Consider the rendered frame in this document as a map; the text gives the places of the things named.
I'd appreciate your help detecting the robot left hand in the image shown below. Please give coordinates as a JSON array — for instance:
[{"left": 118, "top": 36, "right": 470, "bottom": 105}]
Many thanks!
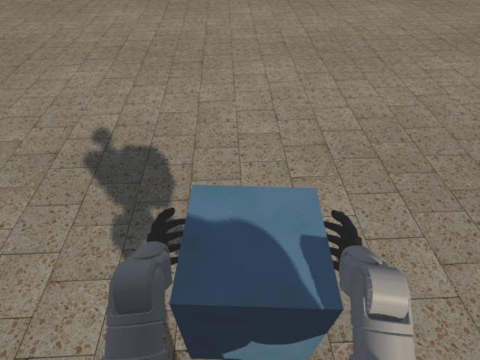
[{"left": 147, "top": 208, "right": 186, "bottom": 265}]

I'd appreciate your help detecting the carton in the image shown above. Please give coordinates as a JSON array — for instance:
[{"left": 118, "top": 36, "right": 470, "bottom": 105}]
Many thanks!
[{"left": 169, "top": 184, "right": 344, "bottom": 360}]

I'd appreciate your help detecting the robot right hand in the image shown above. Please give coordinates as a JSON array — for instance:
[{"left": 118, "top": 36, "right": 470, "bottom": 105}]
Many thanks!
[{"left": 324, "top": 210, "right": 362, "bottom": 271}]

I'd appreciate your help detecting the robot right forearm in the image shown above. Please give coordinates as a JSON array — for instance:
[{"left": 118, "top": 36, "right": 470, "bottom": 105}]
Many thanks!
[{"left": 339, "top": 245, "right": 416, "bottom": 360}]

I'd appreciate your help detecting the robot left forearm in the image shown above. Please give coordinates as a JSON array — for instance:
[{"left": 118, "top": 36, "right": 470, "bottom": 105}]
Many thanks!
[{"left": 100, "top": 241, "right": 173, "bottom": 360}]

